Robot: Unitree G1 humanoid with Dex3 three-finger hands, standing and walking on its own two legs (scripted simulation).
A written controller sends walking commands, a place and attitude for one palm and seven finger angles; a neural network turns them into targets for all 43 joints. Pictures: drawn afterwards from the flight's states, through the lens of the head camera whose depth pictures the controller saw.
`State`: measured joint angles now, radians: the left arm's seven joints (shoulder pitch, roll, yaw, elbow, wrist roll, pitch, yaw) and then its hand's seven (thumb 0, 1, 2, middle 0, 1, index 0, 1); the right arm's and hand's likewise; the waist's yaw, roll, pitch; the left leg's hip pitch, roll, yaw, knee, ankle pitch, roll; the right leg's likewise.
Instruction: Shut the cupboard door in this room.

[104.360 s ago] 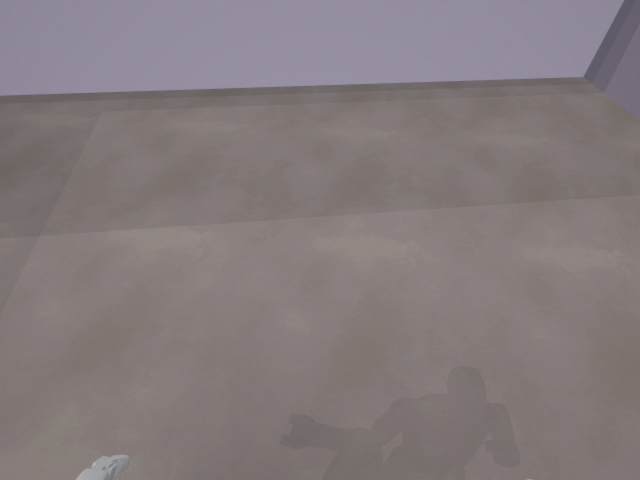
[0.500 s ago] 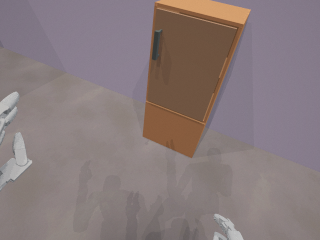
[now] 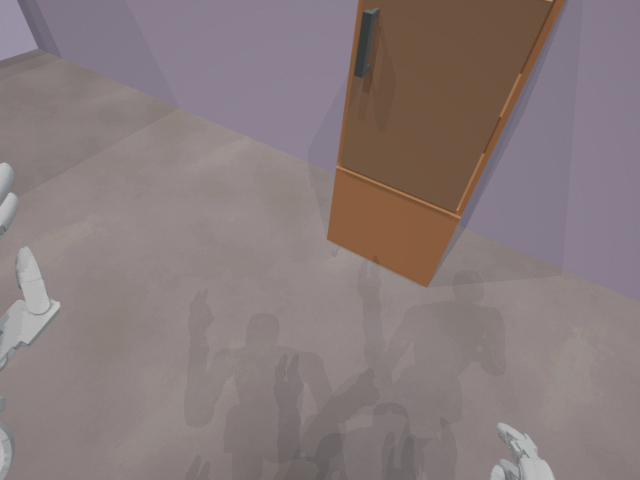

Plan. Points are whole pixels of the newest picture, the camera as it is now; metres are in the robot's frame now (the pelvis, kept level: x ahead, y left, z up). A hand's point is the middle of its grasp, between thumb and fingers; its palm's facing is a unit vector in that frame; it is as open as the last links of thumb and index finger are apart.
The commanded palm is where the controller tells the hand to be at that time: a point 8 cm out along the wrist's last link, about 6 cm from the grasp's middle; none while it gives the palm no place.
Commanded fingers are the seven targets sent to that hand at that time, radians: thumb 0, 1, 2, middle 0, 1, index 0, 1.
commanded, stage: stop stepping back and stand still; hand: left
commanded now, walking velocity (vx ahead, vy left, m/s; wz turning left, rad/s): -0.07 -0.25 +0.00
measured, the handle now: (367, 42) +1.11 -0.07 +0.09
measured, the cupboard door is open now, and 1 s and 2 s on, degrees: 0 0 0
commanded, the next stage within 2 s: let the arm hang, fingers relaxed in 1.38 s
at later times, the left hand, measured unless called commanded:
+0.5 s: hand (72, 262) +0.27 +0.26 +0.18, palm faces +0.42 -0.80 -0.43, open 7.4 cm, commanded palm +0.21 +0.31 +0.19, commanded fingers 0.00 0.90 0.90 -0.20 -0.30 -0.20 -0.30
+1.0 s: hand (25, 278) +0.24 +0.29 +0.18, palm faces +0.42 -0.79 -0.44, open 7.4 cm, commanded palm +0.19 +0.32 +0.19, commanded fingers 0.00 0.90 0.90 -0.20 -0.30 -0.20 -0.30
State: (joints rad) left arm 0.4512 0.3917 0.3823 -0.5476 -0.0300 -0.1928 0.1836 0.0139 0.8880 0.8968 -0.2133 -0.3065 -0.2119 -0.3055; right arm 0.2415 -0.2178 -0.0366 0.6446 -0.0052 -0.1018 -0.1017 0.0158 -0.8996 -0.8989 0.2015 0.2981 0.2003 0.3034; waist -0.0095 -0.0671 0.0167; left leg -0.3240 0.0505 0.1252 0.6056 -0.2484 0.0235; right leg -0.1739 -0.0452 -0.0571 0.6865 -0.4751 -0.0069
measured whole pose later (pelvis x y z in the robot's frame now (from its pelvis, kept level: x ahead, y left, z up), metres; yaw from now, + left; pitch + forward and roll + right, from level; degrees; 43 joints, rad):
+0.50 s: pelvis +0.06 +0.01 +0.01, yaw -2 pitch +0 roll +0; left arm 0.52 0.37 0.38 -0.49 -0.03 -0.16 0.18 0.01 0.88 0.90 -0.22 -0.31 -0.22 -0.31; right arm 0.22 -0.23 -0.02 0.66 0.01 -0.05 -0.08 0.02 -0.90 -0.90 0.20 0.30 0.20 0.30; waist 0.01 -0.01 0.02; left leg -0.22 0.02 0.05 0.54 -0.32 0.00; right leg -0.21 0.00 -0.09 0.55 -0.34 -0.03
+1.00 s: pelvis +0.04 +0.03 +0.02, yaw -2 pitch +0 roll -1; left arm 0.54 0.38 0.40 -0.46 -0.04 -0.18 0.17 0.01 0.89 0.90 -0.22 -0.31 -0.22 -0.31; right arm 0.24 -0.19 0.01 0.62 0.01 -0.04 -0.07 0.01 -0.90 -0.90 0.20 0.30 0.20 0.30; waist 0.01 0.01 -0.01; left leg -0.24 0.01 0.06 0.51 -0.27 0.03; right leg -0.21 0.00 -0.08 0.45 -0.25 -0.01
